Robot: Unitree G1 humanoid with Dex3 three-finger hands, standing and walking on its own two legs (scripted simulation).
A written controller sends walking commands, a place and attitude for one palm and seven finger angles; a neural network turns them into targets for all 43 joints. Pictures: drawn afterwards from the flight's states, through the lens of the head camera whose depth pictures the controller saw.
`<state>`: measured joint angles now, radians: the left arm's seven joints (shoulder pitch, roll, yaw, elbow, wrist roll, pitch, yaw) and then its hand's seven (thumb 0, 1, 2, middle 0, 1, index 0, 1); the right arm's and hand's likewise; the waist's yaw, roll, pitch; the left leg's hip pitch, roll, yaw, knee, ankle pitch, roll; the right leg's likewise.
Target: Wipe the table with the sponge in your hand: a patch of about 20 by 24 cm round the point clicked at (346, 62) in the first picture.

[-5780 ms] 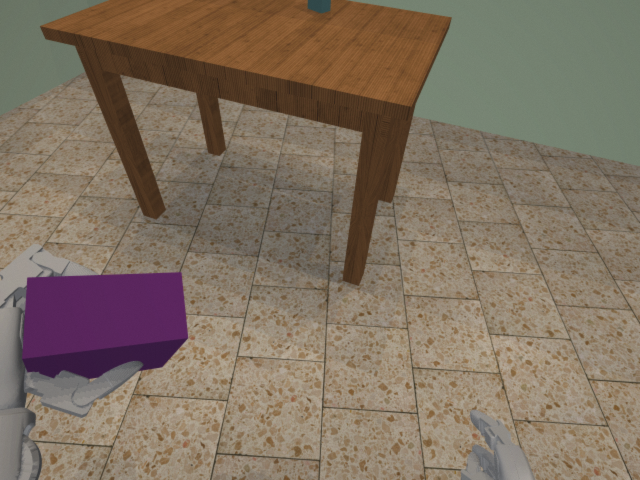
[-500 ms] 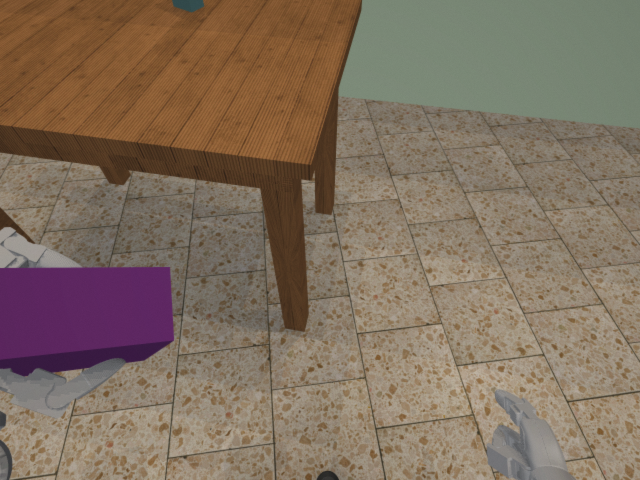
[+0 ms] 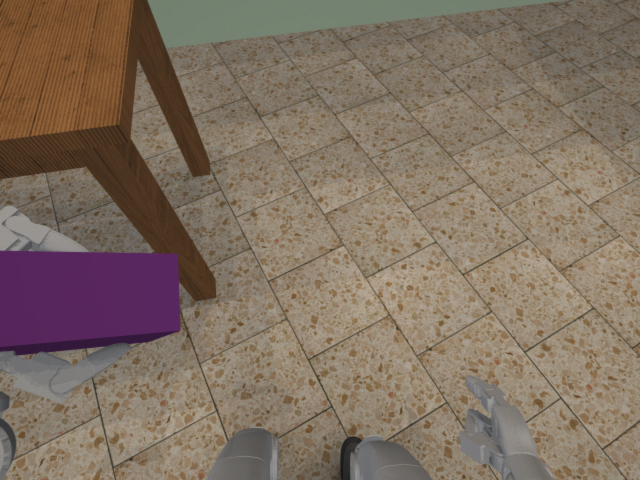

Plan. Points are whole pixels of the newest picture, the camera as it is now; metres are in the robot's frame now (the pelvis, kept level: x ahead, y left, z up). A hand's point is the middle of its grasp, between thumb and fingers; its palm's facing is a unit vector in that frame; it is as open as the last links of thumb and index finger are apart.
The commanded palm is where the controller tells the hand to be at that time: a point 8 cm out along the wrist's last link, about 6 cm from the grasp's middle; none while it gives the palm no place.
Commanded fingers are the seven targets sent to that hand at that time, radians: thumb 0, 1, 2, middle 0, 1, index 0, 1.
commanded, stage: turn to face it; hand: left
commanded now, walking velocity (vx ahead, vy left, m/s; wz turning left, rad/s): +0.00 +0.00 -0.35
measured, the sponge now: (114, 305) +0.26 +0.19 +0.14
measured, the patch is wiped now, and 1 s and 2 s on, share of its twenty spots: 0.00 0.00 0.00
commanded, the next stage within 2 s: take the last steps up to it in 0.26 s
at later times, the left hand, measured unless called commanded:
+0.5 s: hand (92, 338) +0.22 +0.18 +0.17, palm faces +0.27 -0.88 -0.40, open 10.7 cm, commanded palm +0.17 +0.23 +0.19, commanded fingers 0.00 0.10 1.30 -1.20 -1.60 -1.20 -1.60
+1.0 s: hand (68, 299) +0.25 +0.20 +0.18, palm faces +0.28 -0.85 -0.44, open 10.7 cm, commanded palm +0.19 +0.26 +0.19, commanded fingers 0.00 0.10 1.30 -1.20 -1.60 -1.20 -1.60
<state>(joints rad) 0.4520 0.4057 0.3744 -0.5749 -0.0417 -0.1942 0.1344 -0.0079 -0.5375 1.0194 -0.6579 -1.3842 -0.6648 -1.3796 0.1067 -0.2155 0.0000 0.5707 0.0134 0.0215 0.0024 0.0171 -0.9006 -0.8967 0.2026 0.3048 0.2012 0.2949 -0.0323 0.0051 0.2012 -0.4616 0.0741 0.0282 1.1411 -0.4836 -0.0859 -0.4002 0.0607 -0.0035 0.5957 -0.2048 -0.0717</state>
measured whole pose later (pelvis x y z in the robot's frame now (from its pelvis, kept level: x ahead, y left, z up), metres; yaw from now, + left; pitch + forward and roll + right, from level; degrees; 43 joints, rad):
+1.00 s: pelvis -0.01 +0.00 +0.00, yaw -8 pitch -1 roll +1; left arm 0.45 0.38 0.35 -0.50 0.01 -0.22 0.17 -0.01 -0.55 1.03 -0.66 -1.39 -0.66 -1.38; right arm 0.20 -0.20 -0.05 0.63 0.01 -0.09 -0.07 0.02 -0.90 -0.90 0.20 0.30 0.19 0.29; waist 0.00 -0.02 0.06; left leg -0.28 0.04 0.13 0.56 -0.27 0.03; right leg -0.39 -0.07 -0.09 1.00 -0.53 0.03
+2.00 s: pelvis +0.14 +0.05 +0.00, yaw -7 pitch +0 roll +1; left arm 0.52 0.44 0.39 -0.57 -0.03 -0.20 0.15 -0.01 -0.55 1.02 -0.66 -1.39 -0.66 -1.38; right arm 0.20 -0.12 0.05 0.60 0.01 -0.08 -0.04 0.01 -0.90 -0.90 0.20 0.31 0.20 0.30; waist 0.01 0.02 0.06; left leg -0.25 0.02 0.20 0.54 -0.29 0.04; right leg -0.32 -0.03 -0.16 0.60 -0.29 0.03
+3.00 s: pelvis +0.04 +0.10 +0.01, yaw -7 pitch -2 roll +0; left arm 0.49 0.37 0.35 -0.46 -0.01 -0.18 0.16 -0.01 -0.54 1.02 -0.66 -1.39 -0.66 -1.38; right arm 0.24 -0.21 0.01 0.60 0.01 -0.05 -0.08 0.02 -0.90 -0.90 0.20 0.30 0.20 0.29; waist 0.00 0.01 0.06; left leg -0.29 0.04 0.08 0.53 -0.21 0.01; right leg -0.31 -0.02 -0.08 0.49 -0.15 0.00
